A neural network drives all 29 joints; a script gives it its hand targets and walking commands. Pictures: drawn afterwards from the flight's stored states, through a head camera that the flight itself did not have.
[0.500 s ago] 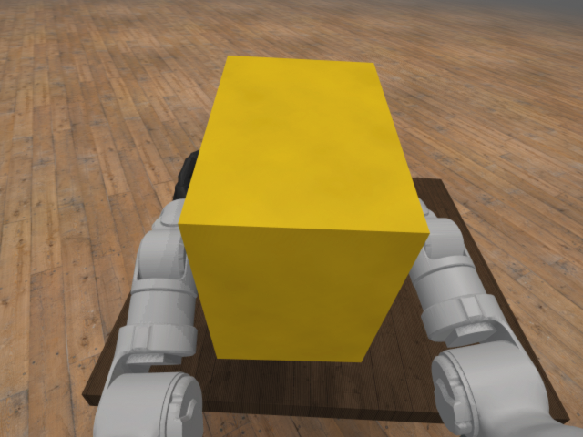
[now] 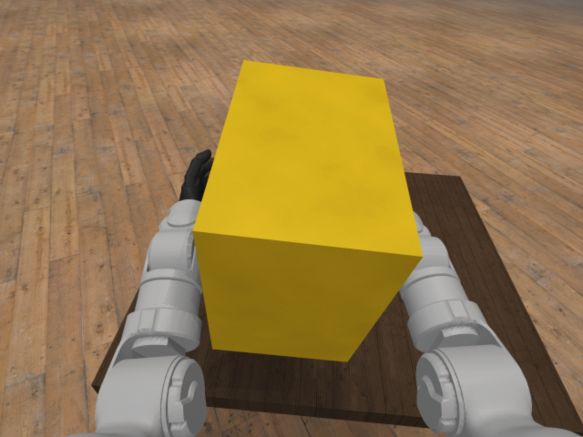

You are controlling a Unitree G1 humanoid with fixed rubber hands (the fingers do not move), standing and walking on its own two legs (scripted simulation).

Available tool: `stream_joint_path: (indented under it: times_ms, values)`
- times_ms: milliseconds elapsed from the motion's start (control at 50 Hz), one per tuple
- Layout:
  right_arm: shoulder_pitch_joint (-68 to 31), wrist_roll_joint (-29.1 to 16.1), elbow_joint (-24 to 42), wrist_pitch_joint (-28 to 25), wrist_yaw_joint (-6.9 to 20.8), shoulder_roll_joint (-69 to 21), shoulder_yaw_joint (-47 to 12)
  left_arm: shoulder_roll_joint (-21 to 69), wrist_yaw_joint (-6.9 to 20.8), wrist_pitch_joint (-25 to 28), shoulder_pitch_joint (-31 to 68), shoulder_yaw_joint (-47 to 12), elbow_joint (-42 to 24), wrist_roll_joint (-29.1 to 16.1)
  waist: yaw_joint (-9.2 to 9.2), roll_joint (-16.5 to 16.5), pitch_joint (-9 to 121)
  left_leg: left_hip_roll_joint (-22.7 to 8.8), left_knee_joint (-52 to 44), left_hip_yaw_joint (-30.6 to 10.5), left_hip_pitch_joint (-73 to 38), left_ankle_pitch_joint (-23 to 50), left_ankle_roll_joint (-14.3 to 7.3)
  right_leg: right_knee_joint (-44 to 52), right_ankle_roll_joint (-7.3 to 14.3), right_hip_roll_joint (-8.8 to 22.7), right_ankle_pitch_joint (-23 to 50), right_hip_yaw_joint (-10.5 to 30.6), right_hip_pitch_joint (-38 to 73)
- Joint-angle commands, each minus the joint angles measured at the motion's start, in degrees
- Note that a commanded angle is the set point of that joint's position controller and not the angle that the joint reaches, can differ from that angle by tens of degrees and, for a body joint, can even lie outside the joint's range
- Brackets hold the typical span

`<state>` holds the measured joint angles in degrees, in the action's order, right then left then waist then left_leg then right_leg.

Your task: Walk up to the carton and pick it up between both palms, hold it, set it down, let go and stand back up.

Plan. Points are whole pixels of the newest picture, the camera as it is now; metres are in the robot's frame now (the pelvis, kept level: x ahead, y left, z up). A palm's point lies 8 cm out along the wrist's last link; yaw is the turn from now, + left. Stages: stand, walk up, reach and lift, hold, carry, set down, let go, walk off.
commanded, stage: set down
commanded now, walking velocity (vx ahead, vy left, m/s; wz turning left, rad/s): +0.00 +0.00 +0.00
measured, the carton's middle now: (297, 215) +0.38 +0.00 +0.17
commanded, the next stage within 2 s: none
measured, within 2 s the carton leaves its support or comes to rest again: neither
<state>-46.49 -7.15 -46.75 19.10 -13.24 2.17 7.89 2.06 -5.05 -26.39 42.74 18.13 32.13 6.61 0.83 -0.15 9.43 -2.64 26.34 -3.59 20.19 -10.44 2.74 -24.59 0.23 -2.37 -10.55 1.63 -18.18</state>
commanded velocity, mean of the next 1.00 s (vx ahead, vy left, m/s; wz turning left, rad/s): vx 0.00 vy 0.00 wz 0.00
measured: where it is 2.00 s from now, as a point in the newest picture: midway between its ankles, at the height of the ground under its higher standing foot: outside the picture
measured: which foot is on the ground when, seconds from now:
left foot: down 0.00-1.00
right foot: down 0.00-1.00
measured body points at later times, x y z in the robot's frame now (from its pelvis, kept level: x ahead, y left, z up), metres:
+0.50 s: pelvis +0.01 +0.00 +0.00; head +0.01 +0.01 +0.45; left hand +0.41 +0.16 +0.14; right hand +0.43 -0.12 +0.13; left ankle +0.03 +0.15 -0.74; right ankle +0.02 -0.11 -0.74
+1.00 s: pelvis +0.02 +0.00 +0.00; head +0.02 +0.01 +0.45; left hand +0.41 +0.17 +0.11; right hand +0.44 -0.11 +0.10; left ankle +0.03 +0.15 -0.74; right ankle +0.02 -0.11 -0.74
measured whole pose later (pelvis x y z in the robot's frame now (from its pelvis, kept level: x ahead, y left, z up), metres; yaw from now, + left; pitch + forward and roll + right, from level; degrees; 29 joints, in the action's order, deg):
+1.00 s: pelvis +0.02 +0.00 +0.00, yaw +0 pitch +4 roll -1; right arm -43.3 -4.1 -55.2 -0.1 -9.3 2.2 7.7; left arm 3.8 -8.9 -8.9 35.5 14.2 35.5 6.6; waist -2.9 -0.2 4.4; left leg -2.7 23.5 -3.6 17.4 -10.3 2.8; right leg -20.7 0.2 -2.3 -10.1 1.6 -14.9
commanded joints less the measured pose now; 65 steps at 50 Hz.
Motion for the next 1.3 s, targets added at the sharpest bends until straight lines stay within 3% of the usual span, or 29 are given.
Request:
stream_joint_path:
  times_ms: [0, 80, 160, 200, 260, 300, 360, 480, 560, 600, 640, 680, 740, 760, 800, 920, 980, 1000, 1060, 1120, 1160, 1180, 1280]
  values:
    - [-53.54, -5.19, 23.53, -12.48, 7.37, -41.58, -21.14, 41.49, 6.07, 7.46, 44.07, -28.13, -11.48, -1.16, -0.95, 2.1, 37.16, 5.55, -1.86, 2.85, -26.44, 23.53, 0.26, 6.16, -2.13, -2.04, 19.26, -5.24, 22.86]
    - [-46.29, -7.04, 23.74, -12.98, 6.87, -40.46, -26.02, 41.38, 5.45, 8.39, 35.11, -31.47, -14.25, -0.43, -1.24, 1.19, 36.98, 4.96, -0.69, 2.12, -28.81, 32.24, 1.31, 5.95, -2.31, -2.69, 28.38, -5.51, 25.04]
    - [-41.67, -7.7, 24.72, -12.23, 6.23, -38.52, -27.7, 40.42, 6.12, 7.01, 29.81, -31.52, -14.14, 0.44, -0.61, 0.82, 31.61, 5.18, -1.07, 1.53, -28.16, 32.16, 1.43, 7.24, -2.86, -2.83, 29.13, -5.47, 24.94]
    - [-41.07, -7.86, 24.18, -12.51, 6.47, -37.76, -27.97, 40.42, 5.69, 7.34, 28.9, -32.31, -16.21, 0.27, -0.77, 0.45, 31.17, 5.02, -1.49, 1.23, -28.29, 32.69, 1.68, 7.54, -2.84, -3.25, 28.45, -5.83, 24.71]
    - [-39.63, -7.39, 23.78, -12.74, 6.66, -37.77, -28.08, 42.08, 5.33, 7.44, 28.4, -32.79, -17.3, 1.17, -0.14, 2.82, 30.1, 4.57, -1.33, 1.06, -29.79, 33.39, 2.27, 8.17, -2.2, -3.73, 25.66, -6.01, 21.78]
    - [-40.37, -6.6, 23.93, -13.38, 6.76, -37.88, -27.24, 42.86, 4.74, 8.11, 32.03, -34.66, -20.85, 0.19, 0.64, 3.19, 31.92, 4.26, -0.72, 0.66, -30.74, 34.82, 2.79, 8.26, -2.08, -3.76, 24.47, -6.5, 21.07]
    - [-41.47, -5.63, 22.35, -14.51, 7.48, -38.6, -25.88, 44.19, 3.8, 9.82, 35.27, -35.53, -20.6, -0.52, 0.89, 4.31, 33.79, 4.08, -0.6, 0.5, -30.56, 32.46, 2.9, 8.4, -1.52, -3.93, 20.69, -6.52, 17.87]
    - [-43.46, -3.32, 18.18, -16.17, 9.38, -37.01, -22.85, 45.69, 2.67, 11.27, 33.57, -32.96, -12.27, -0.28, -0.82, 3.47, 30.89, 3.36, -2.24, 0.97, -28.45, 26.34, 2.25, 9.38, -0.83, -3.58, 14.07, -6.32, 13.93]
    - [-41.68, -0.43, 9.98, -16.44, 11.17, -35.1, -18.16, 43.66, 3.06, 11.86, 32.66, -27.5, -5.37, 2.75, -2.0, 3.26, 23.32, 3.16, -4.85, 1.73, -25.53, 18.35, 1.57, 10.25, -0.73, -3.18, 6.06, -6.14, 11.0]
    - [-40.99, 1.02, 8.52, -17.33, 11.65, -35.14, -16.77, 42.75, 3.3, 12.49, 31.86, -26.16, -3.27, 3.32, -2.48, 1.75, 23.49, 3.19, -5.64, 2.28, -24.23, 17.54, 0.97, 10.49, -0.84, -2.99, 6.28, -6.11, 11.24]
    - [-41.95, 1.56, 8.43, -18.6, 12.35, -35.19, -15.83, 43.78, 3.0, 13.8, 33.54, -25.73, -3.02, 3.54, -2.71, 3.07, 23.67, 2.99, -5.29, 2.34, -24.52, 18.01, 1.24, 10.12, -0.37, -3.04, 6.0, -6.31, 9.89]
    - [-42.84, 1.9, 8.41, -20.33, 12.8, -36.49, -16.48, 44.78, 2.4, 15.74, 34.65, -26.05, -3.92, 3.09, -3.93, 2.33, 26.84, 2.8, -4.78, 2.6, -24.72, 20.27, 1.44, 9.39, -0.34, -3.06, 8.5, -6.47, 11.04]
    - [-44.37, 1.73, 9.11, -22.57, 13.1, -37.37, -16.72, 46.7, 1.05, 18.33, 36.65, -27.94, -4.53, 2.53, -3.56, 3.36, 31.42, 2.6, -3.04, 2.42, -26.17, 25.17, 2.18, 8.8, -0.05, -3.25, 12.33, -6.47, 9.32]
    - [-44.02, 1.7, 9.55, -23.06, 13.21, -37.14, -17.48, 46.44, 0.75, 19.04, 36.22, -27.97, -4.31, 2.47, -4.26, 2.8, 32.95, 2.72, -2.49, 2.7, -26.08, 27.28, 2.02, 8.59, -0.18, -3.3, 14.19, -6.34, 9.62]
    - [-43.87, 2.26, 9.55, -24.22, 12.94, -37.45, -17.39, 48.12, 0.18, 20.39, 36.65, -29.43, -4.43, 1.76, -3.36, 2.6, 35.22, 2.42, -1.74, 2.34, -26.63, 28.99, 2.5, 8.43, -0.02, -3.29, 15.39, -6.53, 9.35]
    - [-39.03, 4.78, 3.16, -24.4, 14.1, -34.04, -13.61, 45.47, 0.17, 21.07, 31.02, -25.14, 0.4, 5.37, -4.62, 2.01, 27.93, 1.95, -3.36, 2.86, -25.43, 26.22, 2.18, 9.98, 0.52, -3.29, 11.1, -6.51, 7.4]
    - [-37.11, 6.23, -0.3, -24.12, 14.78, -32.59, -10.24, 43.08, 0.88, 20.62, 30.0, -22.24, 1.97, 6.97, -4.49, 1.92, 24.3, 2.04, -4.77, 3.47, -24.08, 23.49, 2.05, 10.31, 0.44, -3.37, 9.87, -6.57, 7.18]
    - [-36.83, 6.31, -0.76, -24.23, 14.99, -32.18, -9.34, 43.51, 0.92, 20.57, 30.17, -22.16, 2.51, 6.8, -3.63, 1.99, 23.44, 1.89, -4.81, 3.31, -24.1, 22.8, 2.14, 10.57, 0.68, -3.28, 7.92, -6.57, 6.72]
    - [-40.22, 6.9, 1.01, -26.43, 15.25, -33.53, -9.91, 45.8, 0.21, 22.78, 32.67, -23.89, 0.98, 5.54, -4.34, 2.48, 28.78, 1.71, -3.46, 3.23, -24.67, 26.54, 2.78, 9.57, 0.94, -3.49, 11.32, -6.94, 5.95]
    - [-41.82, 7.89, 1.01, -28.28, 15.48, -34.05, -8.46, 46.99, -0.53, 24.51, 34.97, -24.31, 1.09, 5.26, -3.49, 3.03, 34.01, 1.48, -1.9, 3.03, -26.03, 30.53, 3.39, 9.15, 1.1, -3.49, 13.3, -6.93, 4.54]
    - [-42.04, 8.27, 1.62, -29.77, 15.64, -33.94, -9.07, 48.4, -1.12, 25.94, 34.12, -25.41, 1.12, 5.2, -4.41, 3.91, 35.41, 1.11, -1.47, 3.24, -26.86, 33.09, 4.0, 9.36, 1.65, -3.63, 14.03, -7.17, 3.62]
    - [-41.28, 8.69, 0.57, -29.93, 15.54, -33.78, -8.92, 48.58, -1.33, 26.28, 34.18, -25.51, 0.69, 5.48, -3.87, 3.21, 35.22, 0.99, -1.17, 3.08, -27.0, 34.26, 4.1, 9.58, 1.64, -3.67, 14.64, -7.25, 3.75]
    - [-37.57, 10.51, -4.6, -29.99, 16.34, -32.3, -4.48, 45.64, -0.88, 26.71, 31.79, -20.59, 4.75, 8.84, -4.72, 3.42, 28.37, 1.04, -3.45, 3.76, -24.06, 28.35, 3.63, 10.46, 1.87, -3.28, 10.21, -6.81, 2.82]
